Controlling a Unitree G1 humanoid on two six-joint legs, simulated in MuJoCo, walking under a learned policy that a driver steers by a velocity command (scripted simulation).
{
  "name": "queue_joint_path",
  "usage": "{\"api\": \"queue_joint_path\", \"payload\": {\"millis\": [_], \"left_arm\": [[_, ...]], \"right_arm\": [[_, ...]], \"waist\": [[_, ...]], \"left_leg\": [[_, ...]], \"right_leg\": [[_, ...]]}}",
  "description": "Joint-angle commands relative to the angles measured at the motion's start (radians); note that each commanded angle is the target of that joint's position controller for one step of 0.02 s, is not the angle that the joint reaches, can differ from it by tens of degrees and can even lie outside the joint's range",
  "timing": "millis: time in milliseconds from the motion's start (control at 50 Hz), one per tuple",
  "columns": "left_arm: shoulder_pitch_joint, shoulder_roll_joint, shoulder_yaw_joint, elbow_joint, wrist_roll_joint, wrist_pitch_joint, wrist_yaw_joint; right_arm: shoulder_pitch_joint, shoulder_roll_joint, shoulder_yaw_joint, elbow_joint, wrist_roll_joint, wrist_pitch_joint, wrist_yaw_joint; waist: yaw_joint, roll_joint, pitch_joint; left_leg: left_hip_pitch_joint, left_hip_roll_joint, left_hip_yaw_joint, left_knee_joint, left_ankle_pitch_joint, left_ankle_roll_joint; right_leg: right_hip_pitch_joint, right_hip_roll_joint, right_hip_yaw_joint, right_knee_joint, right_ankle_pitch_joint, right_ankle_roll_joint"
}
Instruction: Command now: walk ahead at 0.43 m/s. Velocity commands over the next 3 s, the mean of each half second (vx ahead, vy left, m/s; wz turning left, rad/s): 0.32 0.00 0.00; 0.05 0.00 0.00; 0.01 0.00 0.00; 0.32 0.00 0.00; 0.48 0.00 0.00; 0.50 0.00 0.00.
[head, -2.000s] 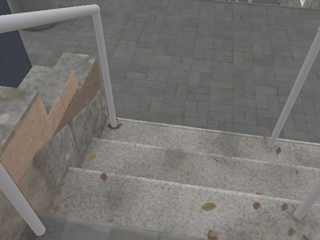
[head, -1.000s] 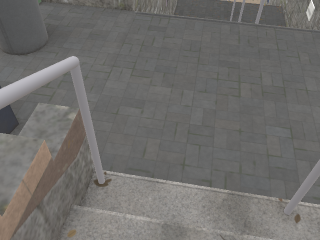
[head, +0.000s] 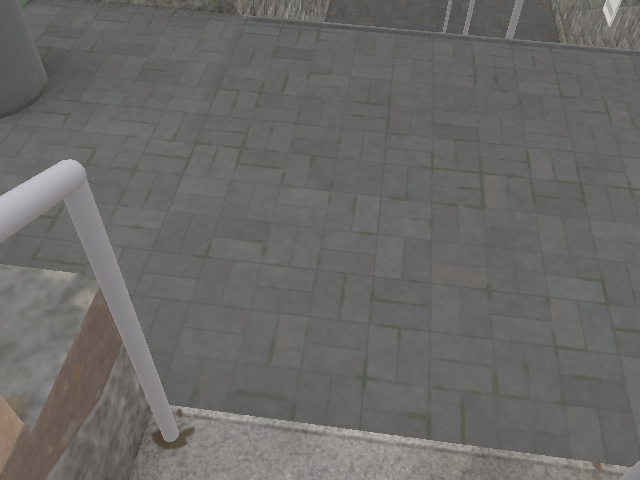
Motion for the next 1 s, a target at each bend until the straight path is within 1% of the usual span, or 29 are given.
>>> {"api": "queue_joint_path", "payload": {"millis": [20,60,100,140,180,200,220,260,280,300,340,360,380,400,440,500,560,620,640,660,680,700,720,760,800,820,860,900,1000], "left_arm": [[-0.001,-0.013,-0.009,-0.044,0.005,-0.004,-0.008],[-0.125,0.004,-0.003,-0.072,-0.006,-0.022,-0.019],[-0.208,0.010,-0.009,-0.107,-0.014,-0.053,-0.035],[-0.217,0.004,-0.024,-0.125,-0.031,-0.060,-0.051],[-0.256,0.000,-0.015,-0.115,-0.026,-0.043,-0.056],[-0.214,-0.006,-0.009,-0.093,-0.026,-0.044,-0.051],[-0.074,-0.030,0.002,-0.059,-0.046,-0.024,-0.031],[0.199,0.062,0.030,0.023,-0.004,-0.009,-0.017],[0.360,0.154,0.032,0.085,0.044,-0.006,-0.025],[0.414,0.194,0.035,0.116,0.030,0.010,-0.034],[0.346,0.148,0.011,0.127,0.003,0.040,-0.042],[0.218,0.094,-0.015,0.102,0.016,0.031,-0.040],[0.044,-0.030,-0.059,0.071,0.023,0.024,-0.041],[0.030,-0.016,-0.066,0.078,0.035,0.006,-0.037],[0.083,-0.021,-0.063,0.114,0.031,-0.012,-0.009],[-0.013,-0.003,-0.072,0.090,0.025,0.004,0.046],[0.063,0.013,-0.066,0.133,0.026,-0.001,0.035],[0.036,-0.002,-0.064,0.125,-0.006,0.000,0.025],[0.143,-0.002,-0.054,0.140,0.002,-0.001,0.022],[0.285,-0.041,-0.052,0.166,0.000,0.003,0.019],[0.275,-0.074,-0.058,0.166,-0.009,0.017,0.020],[0.215,-0.066,-0.050,0.135,-0.019,0.030,0.024],[0.201,-0.092,-0.053,0.106,-0.025,0.047,0.030],[0.207,-0.130,-0.056,0.126,0.008,0.081,0.036],[0.250,-0.073,-0.036,0.120,0.052,0.118,0.016],[0.154,-0.014,-0.036,0.072,0.036,0.110,0.021],[0.030,-0.034,-0.050,0.050,0.019,0.078,0.036],[0.083,0.001,-0.034,0.058,0.004,0.055,0.036],[0.147,-0.047,-0.042,0.088,0.002,0.070,0.027]], "right_arm": [[-0.033,-0.156,-0.025,-0.042,0.003,-0.013,-0.003],[0.064,-0.113,-0.016,-0.003,0.019,-0.024,-0.020],[0.107,-0.133,-0.020,0.002,0.018,-0.035,-0.032],[0.015,-0.131,-0.017,-0.057,0.015,-0.018,-0.045],[0.065,-0.087,-0.002,-0.039,0.017,0.023,-0.043],[0.051,-0.090,0.000,-0.038,0.023,0.032,-0.042],[0.019,-0.140,-0.009,-0.035,-0.008,0.039,-0.043],[0.071,-0.061,0.006,0.008,-0.016,0.021,-0.033],[0.107,0.022,0.025,0.006,-0.005,-0.010,-0.016],[0.165,0.008,0.028,-0.032,0.041,-0.042,0.000],[0.061,0.014,0.036,-0.084,0.060,-0.040,-0.020],[-0.041,0.013,0.044,-0.116,0.071,-0.010,-0.045],[-0.165,-0.020,0.041,-0.149,0.048,0.026,-0.066],[-0.141,0.020,0.049,-0.151,0.031,0.034,-0.069],[-0.098,-0.017,0.036,-0.138,0.008,0.016,-0.051],[-0.218,0.034,0.051,-0.176,-0.019,0.006,-0.027],[-0.158,0.030,0.049,-0.138,0.004,0.030,0.014],[-0.065,-0.008,0.030,-0.068,-0.016,0.035,0.027],[-0.078,-0.067,0.016,-0.059,-0.008,0.034,0.031],[-0.095,-0.102,0.007,-0.051,-0.001,0.047,0.033],[-0.121,-0.029,0.027,-0.057,0.000,0.054,0.035],[-0.159,0.035,0.055,-0.072,-0.004,0.049,0.042],[-0.232,0.014,0.053,-0.089,-0.001,0.049,0.045],[-0.393,-0.035,0.033,-0.132,-0.002,0.066,0.031],[-0.294,-0.036,0.031,-0.089,-0.001,0.073,0.013],[-0.254,-0.024,0.031,-0.097,0.018,0.084,0.010],[-0.226,0.024,0.038,-0.054,0.004,0.082,-0.014],[-0.181,-0.008,0.032,-0.012,0.009,0.069,-0.024],[-0.197,-0.015,0.030,0.014,0.031,0.047,-0.008]], "waist": [[0.055,0.117,0.023],[-0.017,0.131,0.054],[-0.049,0.158,0.079],[-0.034,0.106,0.110],[-0.071,0.058,0.147],[-0.036,0.059,0.182],[0.034,0.112,0.151],[0.148,0.027,0.034],[0.177,-0.247,-0.080],[0.151,-0.390,-0.186],[0.107,-0.283,-0.170],[0.081,-0.176,-0.092],[0.040,-0.071,0.036],[0.012,-0.148,0.047],[-0.002,-0.185,0.060],[-0.026,-0.111,0.040],[-0.037,-0.139,-0.017],[-0.079,-0.063,0.054],[-0.030,0.029,0.056],[0.050,0.166,0.017],[0.040,0.283,-0.023],[0.038,0.276,0.006],[0.081,0.242,0.024],[0.147,0.092,0.041],[0.138,-0.013,0.036],[0.063,-0.152,0.108],[0.020,-0.095,0.215],[0.052,-0.007,0.184],[0.086,-0.029,0.070]], "left_leg": [[-0.034,0.193,-0.227,-0.137,0.151,0.212],[0.100,0.201,-0.269,0.027,-0.016,0.206],[0.188,0.228,-0.342,0.099,-0.051,0.229],[-0.009,0.171,-0.236,0.128,-0.129,0.174],[-0.125,0.087,-0.122,0.149,-0.120,0.124],[-0.096,0.063,-0.085,0.215,-0.059,0.091],[-0.071,0.069,-0.091,0.380,-0.047,0.069],[-0.247,-0.014,-0.075,0.789,-0.187,0.018],[-0.536,-0.083,-0.092,1.230,-0.570,-0.011],[-0.719,-0.066,-0.115,1.436,-0.536,-0.042],[-0.813,-0.039,-0.033,1.495,-0.359,-0.057],[-0.760,0.014,-0.022,1.380,-0.215,-0.034],[-0.672,0.034,0.013,1.319,-0.134,-0.002],[-0.612,0.032,-0.034,1.285,-0.156,0.010],[-0.667,0.039,-0.083,1.005,0.031,0.029],[-0.303,0.061,0.004,0.293,0.367,0.001],[-0.018,0.018,0.032,0.345,0.390,0.009],[0.130,-0.046,0.095,0.138,0.460,0.080],[0.192,-0.023,0.058,0.041,0.849,0.113],[0.296,0.087,-0.095,0.004,0.990,0.232],[0.279,0.211,-0.228,-0.100,0.939,0.325],[0.217,0.256,-0.282,-0.153,0.895,0.347],[0.146,0.256,-0.283,-0.165,0.665,0.313],[-0.114,0.148,-0.151,-0.186,0.305,0.149],[-0.228,0.023,-0.014,-0.134,-0.085,0.062],[-0.033,-0.056,0.062,-0.131,-0.063,0.017],[0.173,-0.033,0.041,-0.083,0.190,-0.011],[0.128,-0.007,0.009,-0.144,0.315,0.003],[0.103,0.001,0.020,-0.169,0.382,0.003]], "right_leg": [[-0.005,-0.017,-0.028,0.015,0.034,0.012],[-0.191,-0.070,0.095,-0.082,0.271,0.026],[-0.324,-0.085,0.124,-0.171,0.253,0.038],[-0.111,-0.097,0.122,-0.437,0.387,0.047],[0.110,0.023,-0.011,-0.531,0.488,0.073],[0.145,0.047,-0.043,-0.592,0.452,0.081],[0.312,-0.002,-0.027,-0.700,0.469,0.071],[0.686,-0.123,0.043,-0.648,0.783,0.019],[0.963,-0.236,0.103,-0.309,1.430,0.023],[1.052,-0.351,0.192,-0.203,1.732,-0.011],[0.857,-0.395,0.324,-0.340,1.289,-0.120],[0.664,-0.396,0.382,-0.444,0.978,-0.185],[0.425,-0.329,0.313,-0.507,0.954,-0.152],[0.363,-0.333,0.272,-0.462,1.136,-0.165],[0.395,-0.278,0.241,-0.406,0.932,-0.142],[0.238,-0.164,0.082,-0.512,0.853,-0.102],[0.232,-0.207,0.077,-0.473,1.108,-0.108],[0.203,-0.120,0.016,-0.320,1.039,-0.077],[0.201,-0.039,0.010,-0.233,0.875,-0.028],[0.105,0.036,0.034,-0.080,0.520,0.032],[0.080,0.083,0.014,0.091,0.012,0.068],[0.016,0.070,0.050,0.147,-0.316,0.075],[0.014,0.024,0.084,0.009,-0.390,0.073],[0.359,0.009,0.001,-0.445,-0.009,0.037],[0.500,0.027,0.023,-0.480,0.066,0.002],[0.195,-0.074,0.172,-0.656,-0.249,-0.050],[0.009,-0.057,0.152,-0.698,-0.192,-0.045],[0.203,-0.016,0.088,-0.623,0.118,-0.016],[0.452,-0.028,0.083,-0.562,0.461,-0.010]]}}
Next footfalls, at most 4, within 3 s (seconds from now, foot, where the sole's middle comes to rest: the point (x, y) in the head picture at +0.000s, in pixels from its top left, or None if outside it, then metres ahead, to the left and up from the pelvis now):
0.26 right None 0.17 -0.22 -0.92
0.62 left None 0.34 0.00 -0.92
0.80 right None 0.27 -0.24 -0.92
1.84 left None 0.41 0.03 -0.92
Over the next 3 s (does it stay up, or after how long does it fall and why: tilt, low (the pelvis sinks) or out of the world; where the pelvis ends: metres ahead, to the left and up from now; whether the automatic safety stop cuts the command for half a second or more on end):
stays up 1.00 0.11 -0.44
